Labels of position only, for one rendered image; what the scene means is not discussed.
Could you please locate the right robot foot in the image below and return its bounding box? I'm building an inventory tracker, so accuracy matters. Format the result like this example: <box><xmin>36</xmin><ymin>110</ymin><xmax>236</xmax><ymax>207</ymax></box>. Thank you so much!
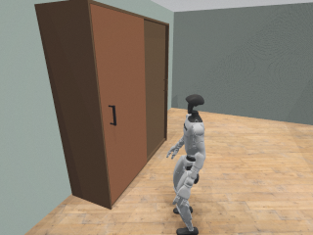
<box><xmin>173</xmin><ymin>206</ymin><xmax>193</xmax><ymax>214</ymax></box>

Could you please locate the left robot hand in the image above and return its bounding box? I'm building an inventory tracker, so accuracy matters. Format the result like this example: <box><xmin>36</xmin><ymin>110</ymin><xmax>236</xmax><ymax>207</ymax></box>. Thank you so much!
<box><xmin>172</xmin><ymin>185</ymin><xmax>191</xmax><ymax>209</ymax></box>

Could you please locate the right robot hand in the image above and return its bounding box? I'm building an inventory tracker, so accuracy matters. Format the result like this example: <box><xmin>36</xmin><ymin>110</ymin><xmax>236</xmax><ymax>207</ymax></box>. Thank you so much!
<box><xmin>166</xmin><ymin>145</ymin><xmax>179</xmax><ymax>160</ymax></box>

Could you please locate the robot right forearm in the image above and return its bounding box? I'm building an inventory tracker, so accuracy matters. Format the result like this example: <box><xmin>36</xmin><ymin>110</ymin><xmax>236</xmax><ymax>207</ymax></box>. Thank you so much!
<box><xmin>175</xmin><ymin>134</ymin><xmax>185</xmax><ymax>149</ymax></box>

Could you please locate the robot left upper arm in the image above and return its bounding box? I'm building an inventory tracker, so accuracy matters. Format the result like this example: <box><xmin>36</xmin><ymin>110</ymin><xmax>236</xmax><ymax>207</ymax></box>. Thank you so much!
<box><xmin>192</xmin><ymin>123</ymin><xmax>206</xmax><ymax>159</ymax></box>

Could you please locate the wardrobe door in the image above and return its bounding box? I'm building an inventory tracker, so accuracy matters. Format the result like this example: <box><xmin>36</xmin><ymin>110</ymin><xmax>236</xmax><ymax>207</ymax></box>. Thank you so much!
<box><xmin>90</xmin><ymin>3</ymin><xmax>147</xmax><ymax>204</ymax></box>
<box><xmin>144</xmin><ymin>20</ymin><xmax>166</xmax><ymax>157</ymax></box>

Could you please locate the left robot shin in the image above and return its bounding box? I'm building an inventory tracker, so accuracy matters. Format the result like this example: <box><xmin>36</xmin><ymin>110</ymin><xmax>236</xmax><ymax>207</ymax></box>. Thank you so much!
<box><xmin>176</xmin><ymin>204</ymin><xmax>194</xmax><ymax>231</ymax></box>

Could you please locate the robot left forearm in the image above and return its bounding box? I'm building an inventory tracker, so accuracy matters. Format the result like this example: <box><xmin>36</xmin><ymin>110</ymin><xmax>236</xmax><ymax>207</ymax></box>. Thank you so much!
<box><xmin>184</xmin><ymin>154</ymin><xmax>204</xmax><ymax>188</ymax></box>

